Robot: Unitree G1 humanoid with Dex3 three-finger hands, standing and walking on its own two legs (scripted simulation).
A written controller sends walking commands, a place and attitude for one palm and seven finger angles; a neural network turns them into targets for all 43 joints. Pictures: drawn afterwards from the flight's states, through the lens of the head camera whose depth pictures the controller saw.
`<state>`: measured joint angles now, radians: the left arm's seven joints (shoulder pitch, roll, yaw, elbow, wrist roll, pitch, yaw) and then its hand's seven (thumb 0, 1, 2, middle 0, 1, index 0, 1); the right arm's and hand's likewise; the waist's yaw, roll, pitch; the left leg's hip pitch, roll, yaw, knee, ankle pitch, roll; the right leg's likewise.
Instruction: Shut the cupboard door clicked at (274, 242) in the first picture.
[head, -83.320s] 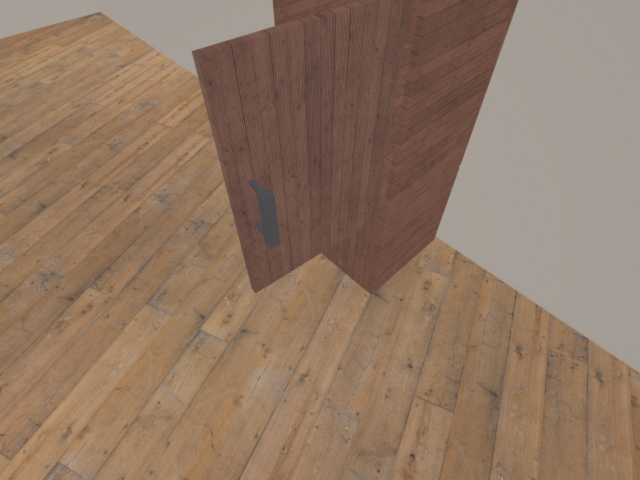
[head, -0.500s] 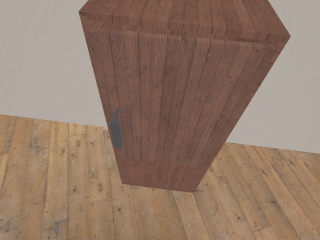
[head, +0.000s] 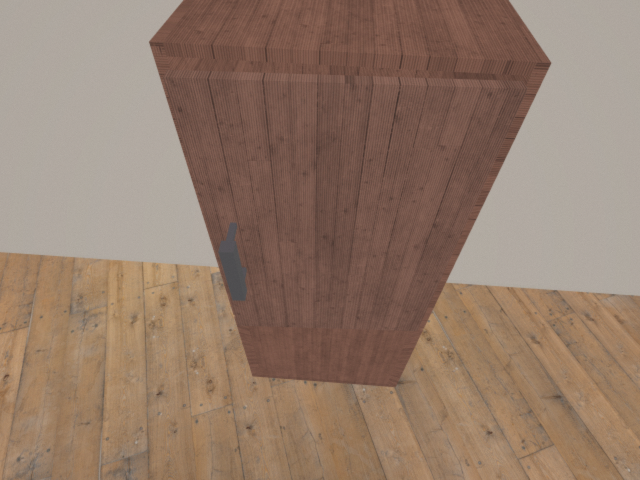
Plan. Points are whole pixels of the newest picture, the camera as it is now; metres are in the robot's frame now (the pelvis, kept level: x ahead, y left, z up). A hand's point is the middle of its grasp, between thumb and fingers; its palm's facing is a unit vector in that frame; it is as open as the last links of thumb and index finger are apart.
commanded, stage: come to a stop and stand still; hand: left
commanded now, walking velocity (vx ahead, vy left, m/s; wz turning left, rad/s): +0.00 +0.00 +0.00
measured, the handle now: (236, 262) +0.45 +0.18 -0.05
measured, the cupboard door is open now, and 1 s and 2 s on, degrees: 3 3 3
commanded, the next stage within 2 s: none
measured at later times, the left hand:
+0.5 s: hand out of the picture -0.03 +0.27 -0.17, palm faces +0.02 -0.97 -0.22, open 7.4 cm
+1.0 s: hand out of the picture -0.03 +0.25 -0.17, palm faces +0.03 -0.99 -0.17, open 7.4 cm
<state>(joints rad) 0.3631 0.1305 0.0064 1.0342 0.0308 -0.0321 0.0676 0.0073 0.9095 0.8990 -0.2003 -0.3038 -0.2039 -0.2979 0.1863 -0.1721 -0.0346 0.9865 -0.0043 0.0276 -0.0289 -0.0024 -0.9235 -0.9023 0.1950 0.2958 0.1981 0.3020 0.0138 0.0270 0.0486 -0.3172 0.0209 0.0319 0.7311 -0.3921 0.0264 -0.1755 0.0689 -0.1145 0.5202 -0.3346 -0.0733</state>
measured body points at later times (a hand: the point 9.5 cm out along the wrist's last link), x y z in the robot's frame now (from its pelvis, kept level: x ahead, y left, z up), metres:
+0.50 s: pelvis -0.03 +0.09 +0.01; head -0.02 +0.09 +0.46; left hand -0.03 +0.32 -0.15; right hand -0.03 -0.14 -0.15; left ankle +0.00 +0.10 -0.73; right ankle -0.03 -0.06 -0.73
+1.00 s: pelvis +0.00 +0.09 +0.01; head +0.01 +0.10 +0.46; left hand -0.03 +0.30 -0.16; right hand +0.00 -0.13 -0.15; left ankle +0.00 +0.10 -0.73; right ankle -0.03 -0.06 -0.73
